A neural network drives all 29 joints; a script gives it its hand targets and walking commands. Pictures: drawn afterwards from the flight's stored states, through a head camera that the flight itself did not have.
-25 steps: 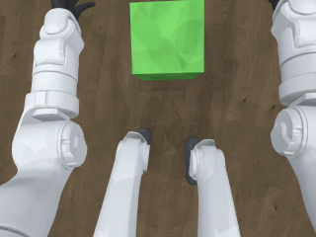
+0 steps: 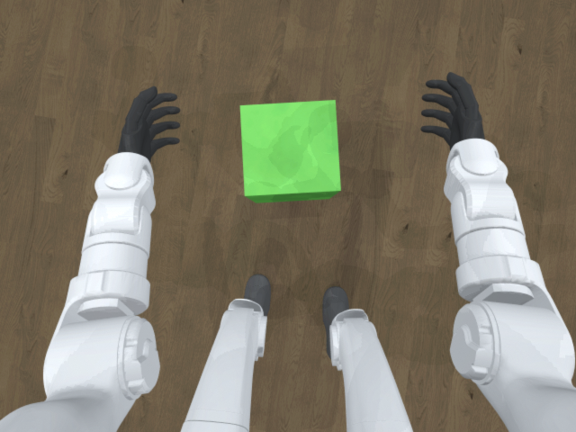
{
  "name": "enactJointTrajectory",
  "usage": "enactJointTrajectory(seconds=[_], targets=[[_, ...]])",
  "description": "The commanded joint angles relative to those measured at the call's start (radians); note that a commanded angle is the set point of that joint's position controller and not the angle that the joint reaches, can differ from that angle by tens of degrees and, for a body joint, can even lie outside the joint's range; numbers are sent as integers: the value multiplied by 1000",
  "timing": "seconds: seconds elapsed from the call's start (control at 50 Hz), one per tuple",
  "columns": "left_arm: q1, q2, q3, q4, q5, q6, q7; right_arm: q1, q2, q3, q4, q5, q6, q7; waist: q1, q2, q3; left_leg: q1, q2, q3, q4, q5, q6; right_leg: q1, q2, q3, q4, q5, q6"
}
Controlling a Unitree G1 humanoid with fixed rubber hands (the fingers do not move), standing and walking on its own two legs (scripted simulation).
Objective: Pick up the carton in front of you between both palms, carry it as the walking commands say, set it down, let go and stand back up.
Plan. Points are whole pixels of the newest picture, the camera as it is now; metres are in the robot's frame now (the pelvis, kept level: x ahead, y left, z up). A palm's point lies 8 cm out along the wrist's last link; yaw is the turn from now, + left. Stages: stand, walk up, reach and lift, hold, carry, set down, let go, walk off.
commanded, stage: let go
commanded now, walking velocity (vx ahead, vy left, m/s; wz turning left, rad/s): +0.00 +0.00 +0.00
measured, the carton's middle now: (290, 158) +0.51 +0.04 -0.56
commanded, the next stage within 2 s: stand in 1.14 s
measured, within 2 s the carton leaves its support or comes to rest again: neither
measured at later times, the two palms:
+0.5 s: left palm (58, 312) +0.25 +0.24 +0.00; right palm (545, 291) +0.30 -0.22 -0.01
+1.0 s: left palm (47, 356) +0.22 +0.23 +0.02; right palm out of the picture +0.23 -0.23 +0.03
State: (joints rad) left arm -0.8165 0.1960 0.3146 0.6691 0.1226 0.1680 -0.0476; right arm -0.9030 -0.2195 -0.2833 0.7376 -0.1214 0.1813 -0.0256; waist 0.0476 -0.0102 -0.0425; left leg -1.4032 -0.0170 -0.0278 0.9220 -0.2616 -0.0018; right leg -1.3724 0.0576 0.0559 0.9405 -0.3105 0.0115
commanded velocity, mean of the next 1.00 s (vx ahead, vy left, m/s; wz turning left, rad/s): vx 0.00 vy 0.00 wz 0.00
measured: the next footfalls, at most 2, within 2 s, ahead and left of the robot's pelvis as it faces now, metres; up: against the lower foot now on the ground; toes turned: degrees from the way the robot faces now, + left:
none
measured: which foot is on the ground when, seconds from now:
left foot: down 0.00-1.00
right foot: down 0.00-1.00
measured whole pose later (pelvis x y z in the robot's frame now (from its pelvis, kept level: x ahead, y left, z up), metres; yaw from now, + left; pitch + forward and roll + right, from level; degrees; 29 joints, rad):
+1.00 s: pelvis +0.07 +0.00 +0.09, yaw +2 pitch -5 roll +0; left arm 0.21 0.21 0.05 0.42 0.02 0.14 -0.07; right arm 0.22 -0.21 -0.04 0.42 -0.01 0.13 0.08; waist 0.00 -0.01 0.11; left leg -0.10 -0.02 -0.05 0.44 -0.26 0.00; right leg -0.05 0.03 0.05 0.44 -0.30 -0.01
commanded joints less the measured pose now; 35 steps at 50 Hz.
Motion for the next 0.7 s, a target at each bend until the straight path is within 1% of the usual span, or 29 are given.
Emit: enactJointTrajectory(seconds=[0.0, 0.06, 0.14, 0.22, 0.34, 0.46, 0.58, 0.68], targets=[[-11, 120, -24, -161, -12, -41, -19, -49, -85, 18, -201, 15, -45, -6, 24, -9, -965, 777, -30, 35, -45, 493, -10, 514, 21, -51, -104, 398, 27], [120, 99, -49, -165, -37, -66, -30, 84, -72, 32, -220, 23, -73, 7, 14, -10, -875, 856, -19, 13, -90, 502, -11, 512, 14, -51, -155, 362, 25], [295, 75, -81, -157, -65, -100, -37, 260, -59, 47, -203, 30, -107, 24, 3, -8, -773, 941, -7, -7, -141, 513, -15, 536, 6, -46, -209, 333, 23], [455, 72, -119, -169, -86, -132, -33, 433, -56, 69, -187, 47, -140, 36, -4, 6, -678, 1020, 1, -21, -189, 506, -18, 594, -2, -39, -260, 302, 20], [679, 81, -173, -223, -115, -171, -20, 662, -58, 111, -225, 82, -185, 48, -7, 26, -517, 1099, 0, -20, -283, 455, -22, 764, -11, -28, -349, 281, 10], [885, 84, -220, -287, -136, -189, -15, 853, -62, 153, -286, 102, -208, 57, -13, 11, -330, 1169, -8, -4, -399, 344, -26, 990, -20, -27, -449, 265, 5], [983, 100, -247, -327, -139, -172, -19, 1016, -61, 184, -339, 112, -193, 65, -33, -18, -130, 1252, -22, 13, -493, 262, -24, 1132, -27, -27, -548, 248, 8], [1003, 113, -249, -339, -127, -130, -25, 1070, -70, 205, -373, 116, -150, 81, -47, -17, 6, 1307, -26, 21, -533, 187, -20, 1174, -35, -30, -594, 192, 8]])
